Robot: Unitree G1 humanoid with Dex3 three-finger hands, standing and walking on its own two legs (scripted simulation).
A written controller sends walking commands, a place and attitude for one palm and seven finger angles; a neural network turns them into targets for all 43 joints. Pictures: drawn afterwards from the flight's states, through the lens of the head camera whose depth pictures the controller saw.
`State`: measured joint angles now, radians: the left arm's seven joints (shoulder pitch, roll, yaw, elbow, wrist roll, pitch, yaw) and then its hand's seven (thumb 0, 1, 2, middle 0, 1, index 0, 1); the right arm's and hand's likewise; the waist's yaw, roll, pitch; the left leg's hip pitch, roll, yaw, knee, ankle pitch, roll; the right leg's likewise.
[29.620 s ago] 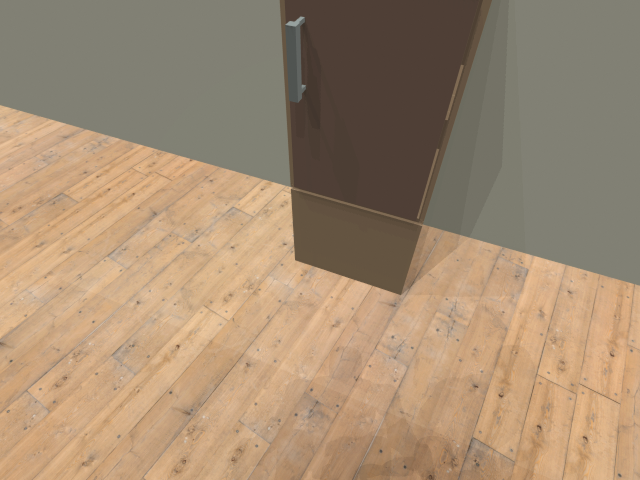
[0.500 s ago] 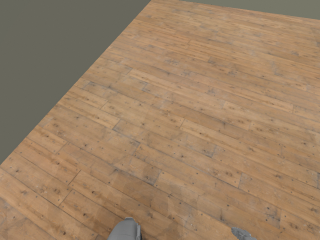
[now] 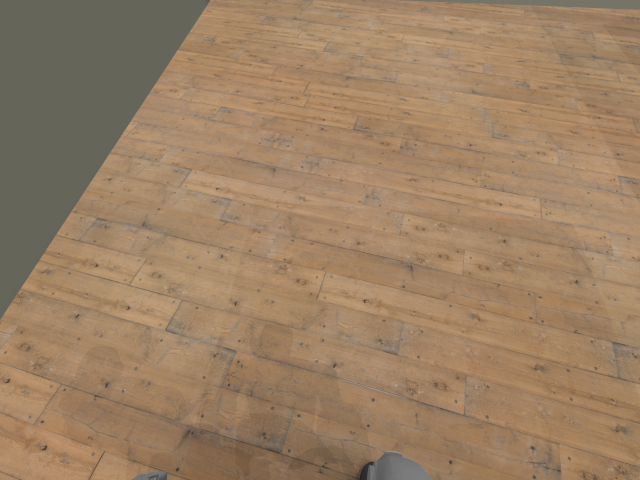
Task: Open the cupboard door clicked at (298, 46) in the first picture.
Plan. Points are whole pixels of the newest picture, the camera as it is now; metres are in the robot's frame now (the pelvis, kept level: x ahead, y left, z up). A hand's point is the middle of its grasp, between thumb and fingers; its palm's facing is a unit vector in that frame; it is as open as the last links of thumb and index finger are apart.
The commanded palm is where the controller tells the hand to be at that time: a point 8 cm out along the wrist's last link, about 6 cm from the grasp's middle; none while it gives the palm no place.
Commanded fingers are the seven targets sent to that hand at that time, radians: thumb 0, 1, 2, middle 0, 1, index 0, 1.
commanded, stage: turn to face it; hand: left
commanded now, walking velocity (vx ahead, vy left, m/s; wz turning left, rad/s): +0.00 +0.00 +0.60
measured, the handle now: out of the picture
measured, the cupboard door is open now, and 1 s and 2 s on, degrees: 46 46 46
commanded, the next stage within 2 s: none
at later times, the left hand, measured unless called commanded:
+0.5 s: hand out of the picture +0.15 +0.24 -0.20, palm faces +0.30 -0.94 -0.17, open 7.3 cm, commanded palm none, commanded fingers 0.00 0.90 0.90 -0.20 -0.30 -0.20 -0.30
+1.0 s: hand out of the picture +0.12 +0.19 -0.15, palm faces +0.52 -0.80 -0.30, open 7.4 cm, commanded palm none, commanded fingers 0.00 0.90 0.90 -0.20 -0.30 -0.20 -0.30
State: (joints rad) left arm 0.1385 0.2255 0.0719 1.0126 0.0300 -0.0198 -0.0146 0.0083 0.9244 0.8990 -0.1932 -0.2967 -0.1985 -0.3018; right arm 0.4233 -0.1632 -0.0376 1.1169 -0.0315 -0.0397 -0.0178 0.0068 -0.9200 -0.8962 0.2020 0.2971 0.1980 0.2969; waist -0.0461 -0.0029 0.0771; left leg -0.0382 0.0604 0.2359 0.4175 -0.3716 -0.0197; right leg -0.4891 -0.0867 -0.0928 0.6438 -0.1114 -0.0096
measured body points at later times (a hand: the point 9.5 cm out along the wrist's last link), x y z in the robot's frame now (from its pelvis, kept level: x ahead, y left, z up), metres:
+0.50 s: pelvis +0.11 +0.03 -0.01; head +0.14 +0.08 +0.43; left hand +0.13 +0.29 -0.18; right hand +0.26 -0.20 -0.13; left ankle +0.12 +0.11 -0.73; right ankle +0.09 -0.12 -0.67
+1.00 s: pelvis +0.15 -0.04 +0.00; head +0.21 -0.03 +0.45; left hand +0.10 +0.23 -0.12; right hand +0.33 -0.23 -0.16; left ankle +0.08 +0.08 -0.67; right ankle +0.19 -0.13 -0.73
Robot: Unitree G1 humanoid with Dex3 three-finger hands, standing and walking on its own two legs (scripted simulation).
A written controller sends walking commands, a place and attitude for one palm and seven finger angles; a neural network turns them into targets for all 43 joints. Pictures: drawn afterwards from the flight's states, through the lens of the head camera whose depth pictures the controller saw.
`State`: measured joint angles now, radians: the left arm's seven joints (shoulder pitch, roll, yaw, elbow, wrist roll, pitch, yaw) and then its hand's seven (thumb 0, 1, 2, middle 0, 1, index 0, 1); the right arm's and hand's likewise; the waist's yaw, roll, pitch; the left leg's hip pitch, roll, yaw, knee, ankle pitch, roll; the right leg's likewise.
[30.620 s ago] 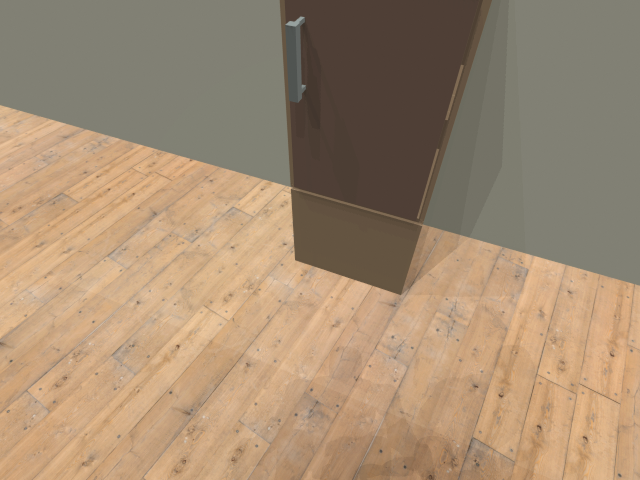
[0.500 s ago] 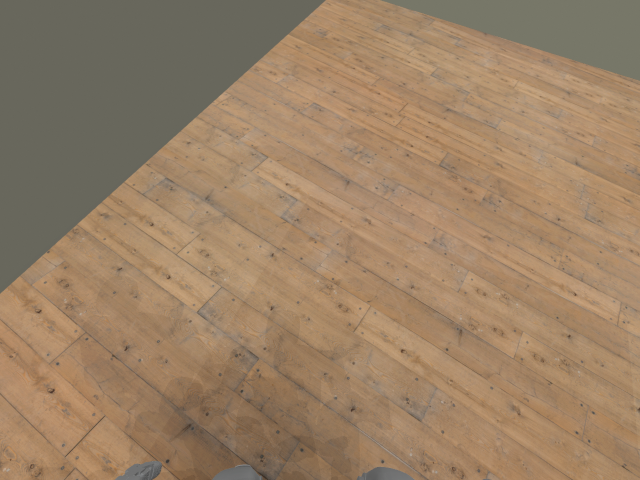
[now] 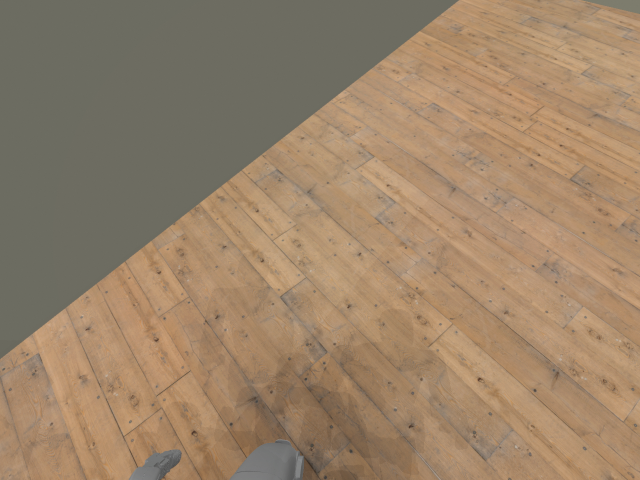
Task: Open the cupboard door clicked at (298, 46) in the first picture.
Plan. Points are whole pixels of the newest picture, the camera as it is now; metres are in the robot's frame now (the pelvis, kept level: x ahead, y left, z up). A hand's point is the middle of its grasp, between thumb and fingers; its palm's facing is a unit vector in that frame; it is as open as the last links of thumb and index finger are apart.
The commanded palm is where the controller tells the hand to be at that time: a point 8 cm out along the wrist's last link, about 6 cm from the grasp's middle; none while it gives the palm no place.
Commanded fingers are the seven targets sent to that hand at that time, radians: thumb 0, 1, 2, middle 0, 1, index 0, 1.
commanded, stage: turn to face it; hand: left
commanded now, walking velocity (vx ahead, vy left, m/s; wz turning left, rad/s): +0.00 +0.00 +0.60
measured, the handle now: out of the picture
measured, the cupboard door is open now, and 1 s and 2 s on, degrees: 46 46 46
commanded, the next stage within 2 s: none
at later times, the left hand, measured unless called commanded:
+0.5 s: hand out of the picture -0.04 +0.26 -0.18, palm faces +0.37 -0.90 -0.25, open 7.4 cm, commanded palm none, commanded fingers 0.00 0.90 0.90 -0.20 -0.30 -0.20 -0.30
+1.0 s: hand out of the picture +0.01 +0.21 -0.14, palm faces +0.53 -0.80 -0.28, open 7.4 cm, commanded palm none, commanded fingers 0.00 0.90 0.90 -0.20 -0.30 -0.20 -0.30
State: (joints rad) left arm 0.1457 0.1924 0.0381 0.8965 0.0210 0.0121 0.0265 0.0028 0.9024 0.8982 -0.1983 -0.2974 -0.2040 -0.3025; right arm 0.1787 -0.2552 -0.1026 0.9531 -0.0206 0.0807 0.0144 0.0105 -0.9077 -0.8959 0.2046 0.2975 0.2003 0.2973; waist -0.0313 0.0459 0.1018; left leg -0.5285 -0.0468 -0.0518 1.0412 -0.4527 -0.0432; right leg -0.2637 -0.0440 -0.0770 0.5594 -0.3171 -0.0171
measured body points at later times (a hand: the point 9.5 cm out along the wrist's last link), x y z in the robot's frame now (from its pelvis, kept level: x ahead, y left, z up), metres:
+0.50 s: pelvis -0.01 +0.03 +0.00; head +0.03 +0.08 +0.44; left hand -0.05 +0.30 -0.16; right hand +0.20 -0.17 -0.12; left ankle -0.04 +0.11 -0.73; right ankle -0.01 -0.13 -0.66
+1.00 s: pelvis +0.02 -0.02 +0.00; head +0.08 -0.02 +0.45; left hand -0.02 +0.25 -0.12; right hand +0.19 -0.23 -0.16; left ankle -0.08 +0.08 -0.66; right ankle +0.05 -0.12 -0.73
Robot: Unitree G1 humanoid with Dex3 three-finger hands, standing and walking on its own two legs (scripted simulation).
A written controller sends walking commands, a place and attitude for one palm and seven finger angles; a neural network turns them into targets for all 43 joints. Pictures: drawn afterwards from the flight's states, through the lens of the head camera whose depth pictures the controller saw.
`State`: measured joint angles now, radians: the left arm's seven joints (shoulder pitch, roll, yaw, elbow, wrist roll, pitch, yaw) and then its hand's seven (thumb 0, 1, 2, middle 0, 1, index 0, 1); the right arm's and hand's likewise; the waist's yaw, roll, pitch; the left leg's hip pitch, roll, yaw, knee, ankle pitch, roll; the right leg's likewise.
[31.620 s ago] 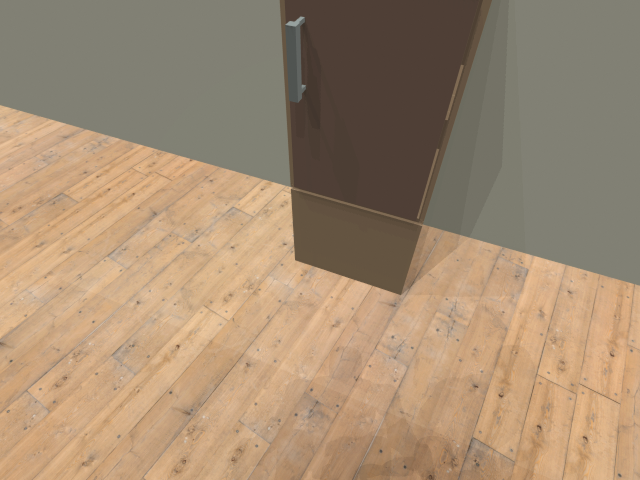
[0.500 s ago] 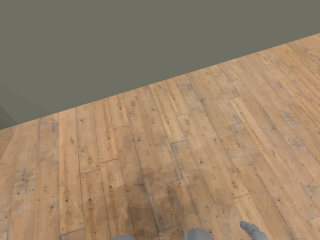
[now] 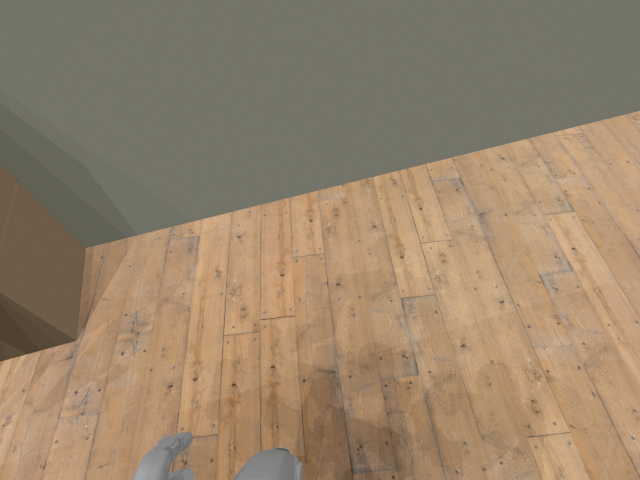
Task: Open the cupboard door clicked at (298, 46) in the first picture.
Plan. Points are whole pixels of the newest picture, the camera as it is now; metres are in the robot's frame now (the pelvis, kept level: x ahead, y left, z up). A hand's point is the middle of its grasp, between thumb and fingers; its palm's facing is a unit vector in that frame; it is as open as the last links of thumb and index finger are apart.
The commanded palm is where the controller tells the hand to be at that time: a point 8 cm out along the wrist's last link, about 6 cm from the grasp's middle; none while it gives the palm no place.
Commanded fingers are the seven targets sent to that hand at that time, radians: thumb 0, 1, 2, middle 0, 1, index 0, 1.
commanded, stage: turn to face it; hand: left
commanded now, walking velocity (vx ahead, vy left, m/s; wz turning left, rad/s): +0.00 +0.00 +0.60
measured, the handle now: out of the picture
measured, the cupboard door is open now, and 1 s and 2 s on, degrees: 46 46 46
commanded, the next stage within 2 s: take the last steps up to it in 1.56 s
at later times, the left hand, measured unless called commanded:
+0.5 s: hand out of the picture -0.03 +0.27 -0.18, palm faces +0.36 -0.90 -0.25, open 7.4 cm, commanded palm none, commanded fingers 0.00 0.90 0.90 -0.20 -0.30 -0.20 -0.30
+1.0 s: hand out of the picture +0.04 +0.23 -0.14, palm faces +0.51 -0.81 -0.28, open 7.4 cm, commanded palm none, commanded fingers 0.00 0.90 0.90 -0.20 -0.30 -0.20 -0.30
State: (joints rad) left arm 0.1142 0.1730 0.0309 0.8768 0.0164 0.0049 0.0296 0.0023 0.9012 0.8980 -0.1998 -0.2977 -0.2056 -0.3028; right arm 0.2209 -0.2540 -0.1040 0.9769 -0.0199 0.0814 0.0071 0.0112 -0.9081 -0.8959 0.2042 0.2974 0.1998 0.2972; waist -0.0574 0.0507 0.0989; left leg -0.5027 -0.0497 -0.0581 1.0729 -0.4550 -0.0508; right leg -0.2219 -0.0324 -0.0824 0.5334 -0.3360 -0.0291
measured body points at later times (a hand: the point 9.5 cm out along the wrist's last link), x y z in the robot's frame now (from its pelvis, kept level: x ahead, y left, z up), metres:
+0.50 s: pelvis +0.00 +0.04 -0.01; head +0.04 +0.09 +0.44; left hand -0.05 +0.32 -0.17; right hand +0.21 -0.16 -0.12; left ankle -0.01 +0.12 -0.74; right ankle +0.00 -0.12 -0.65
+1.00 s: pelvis +0.03 +0.00 +0.00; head +0.08 +0.00 +0.44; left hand +0.01 +0.27 -0.12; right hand +0.19 -0.21 -0.16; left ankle -0.04 +0.10 -0.69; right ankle +0.06 -0.11 -0.74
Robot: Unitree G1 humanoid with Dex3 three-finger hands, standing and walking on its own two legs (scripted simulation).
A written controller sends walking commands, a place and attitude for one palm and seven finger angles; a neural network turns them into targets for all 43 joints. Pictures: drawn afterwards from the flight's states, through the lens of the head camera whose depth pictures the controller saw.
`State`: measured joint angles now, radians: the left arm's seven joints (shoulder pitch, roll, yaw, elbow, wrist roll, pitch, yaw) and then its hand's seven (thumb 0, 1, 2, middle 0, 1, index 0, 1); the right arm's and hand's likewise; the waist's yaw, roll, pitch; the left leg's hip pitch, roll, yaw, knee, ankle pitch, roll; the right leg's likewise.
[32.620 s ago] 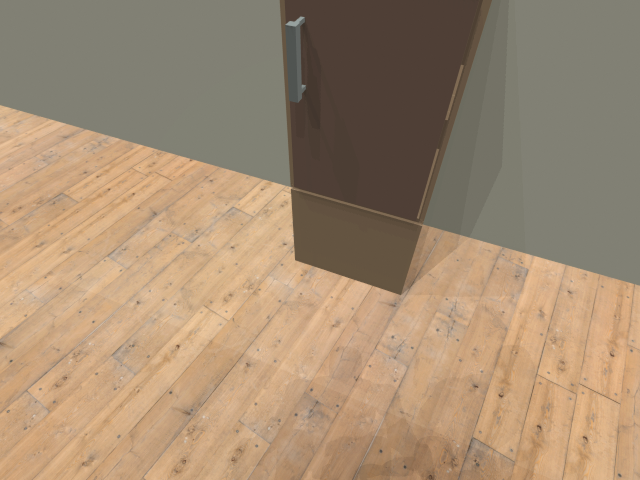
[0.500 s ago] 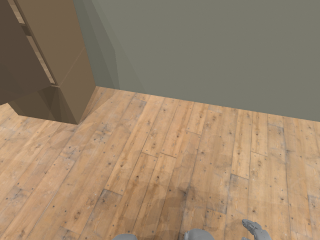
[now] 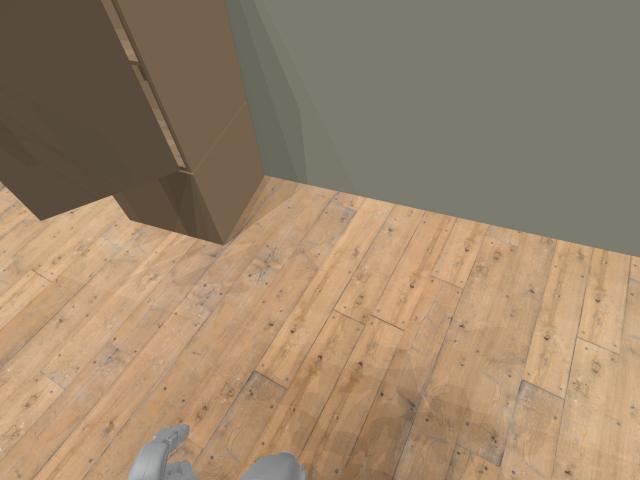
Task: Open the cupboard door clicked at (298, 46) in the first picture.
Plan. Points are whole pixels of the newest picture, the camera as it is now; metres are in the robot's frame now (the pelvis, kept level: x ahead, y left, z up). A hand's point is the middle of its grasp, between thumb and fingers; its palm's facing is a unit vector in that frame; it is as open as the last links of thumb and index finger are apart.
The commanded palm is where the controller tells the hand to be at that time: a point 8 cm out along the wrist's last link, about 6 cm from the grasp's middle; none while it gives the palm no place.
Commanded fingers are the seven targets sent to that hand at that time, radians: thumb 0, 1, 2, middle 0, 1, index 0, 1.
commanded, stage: turn to face it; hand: left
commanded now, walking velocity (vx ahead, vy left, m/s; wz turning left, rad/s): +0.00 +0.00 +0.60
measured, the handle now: out of the picture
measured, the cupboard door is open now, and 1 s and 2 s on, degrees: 46 46 46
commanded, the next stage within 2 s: take the last steps up to it in 0.56 s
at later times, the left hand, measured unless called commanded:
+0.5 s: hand out of the picture -0.04 +0.26 -0.19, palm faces +0.34 -0.91 -0.25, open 7.4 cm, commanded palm none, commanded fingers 0.00 0.90 0.90 -0.20 -0.30 -0.20 -0.30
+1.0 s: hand out of the picture +0.02 +0.22 -0.16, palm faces +0.43 -0.88 -0.22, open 7.3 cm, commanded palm none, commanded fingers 0.00 0.90 0.90 -0.20 -0.30 -0.20 -0.30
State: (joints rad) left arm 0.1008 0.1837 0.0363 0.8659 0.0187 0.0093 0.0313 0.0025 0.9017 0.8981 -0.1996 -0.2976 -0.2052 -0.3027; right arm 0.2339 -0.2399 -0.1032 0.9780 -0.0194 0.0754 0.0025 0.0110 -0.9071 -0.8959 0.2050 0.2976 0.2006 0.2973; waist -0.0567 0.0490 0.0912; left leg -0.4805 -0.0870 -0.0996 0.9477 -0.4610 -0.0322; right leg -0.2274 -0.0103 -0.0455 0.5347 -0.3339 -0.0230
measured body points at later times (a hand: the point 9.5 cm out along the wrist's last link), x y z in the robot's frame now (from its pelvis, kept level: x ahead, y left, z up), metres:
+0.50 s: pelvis +0.01 +0.04 -0.01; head +0.04 +0.09 +0.44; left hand -0.06 +0.30 -0.17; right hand +0.22 -0.16 -0.12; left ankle -0.01 +0.12 -0.73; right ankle -0.01 -0.12 -0.66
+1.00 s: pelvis +0.04 +0.03 +0.00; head +0.06 +0.02 +0.45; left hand +0.00 +0.27 -0.14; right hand +0.12 -0.20 -0.16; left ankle -0.01 +0.13 -0.68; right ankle +0.03 -0.08 -0.73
